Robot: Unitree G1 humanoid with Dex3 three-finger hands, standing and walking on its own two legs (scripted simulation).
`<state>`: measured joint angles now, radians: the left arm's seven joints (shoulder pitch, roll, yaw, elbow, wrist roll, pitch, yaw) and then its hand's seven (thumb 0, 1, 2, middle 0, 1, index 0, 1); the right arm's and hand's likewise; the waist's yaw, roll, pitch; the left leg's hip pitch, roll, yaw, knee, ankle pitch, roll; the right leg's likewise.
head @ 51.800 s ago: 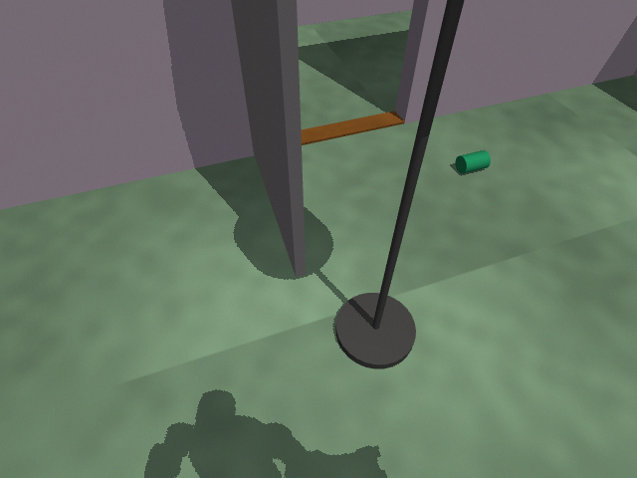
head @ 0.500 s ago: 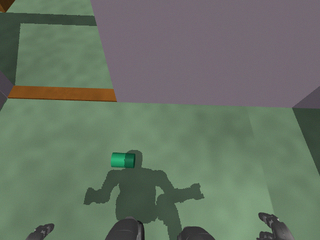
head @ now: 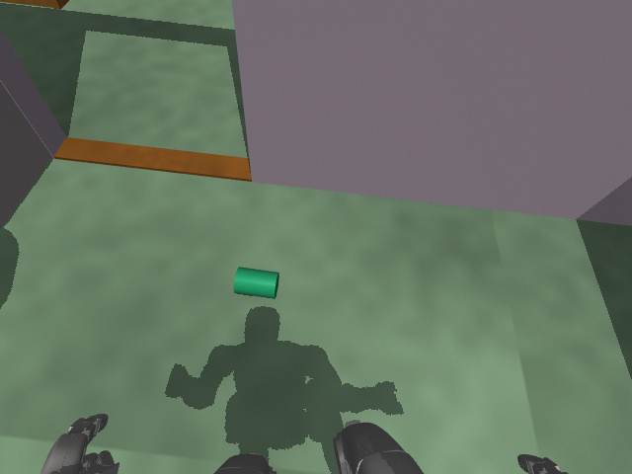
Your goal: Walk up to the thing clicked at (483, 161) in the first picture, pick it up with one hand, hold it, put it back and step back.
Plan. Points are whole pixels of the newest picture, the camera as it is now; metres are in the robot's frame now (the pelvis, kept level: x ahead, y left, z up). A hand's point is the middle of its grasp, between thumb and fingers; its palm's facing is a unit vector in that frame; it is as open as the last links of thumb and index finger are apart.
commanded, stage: step back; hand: left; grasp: from above
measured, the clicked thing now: (257, 282) +0.70 +0.16 -0.72
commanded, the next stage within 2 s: none
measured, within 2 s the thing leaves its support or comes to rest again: neither
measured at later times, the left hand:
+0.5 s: hand out of the picture -0.08 +0.24 -0.13, palm faces -0.03 -0.90 -0.44, open 7.4 cm
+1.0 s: hand out of the picture -0.28 +0.22 -0.15, palm faces -0.05 -0.91 -0.40, open 7.4 cm
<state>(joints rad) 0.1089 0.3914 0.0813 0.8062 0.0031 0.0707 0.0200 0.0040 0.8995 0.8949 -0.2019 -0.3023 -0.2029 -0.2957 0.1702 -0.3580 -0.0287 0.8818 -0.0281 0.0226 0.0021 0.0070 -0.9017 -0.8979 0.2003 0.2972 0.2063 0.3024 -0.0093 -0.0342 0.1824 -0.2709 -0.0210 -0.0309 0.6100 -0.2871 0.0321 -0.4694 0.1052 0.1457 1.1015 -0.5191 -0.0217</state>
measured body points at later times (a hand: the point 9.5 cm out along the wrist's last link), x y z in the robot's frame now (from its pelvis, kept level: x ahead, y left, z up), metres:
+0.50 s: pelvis -0.17 -0.03 +0.00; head -0.13 -0.06 +0.44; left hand -0.08 +0.28 -0.10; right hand -0.10 -0.36 -0.13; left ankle -0.18 +0.11 -0.67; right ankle -0.14 -0.15 -0.73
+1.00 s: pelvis -0.36 -0.04 -0.01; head -0.32 -0.06 +0.44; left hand -0.28 +0.27 -0.12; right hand -0.24 -0.36 -0.12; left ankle -0.25 +0.09 -0.71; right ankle -0.38 -0.16 -0.73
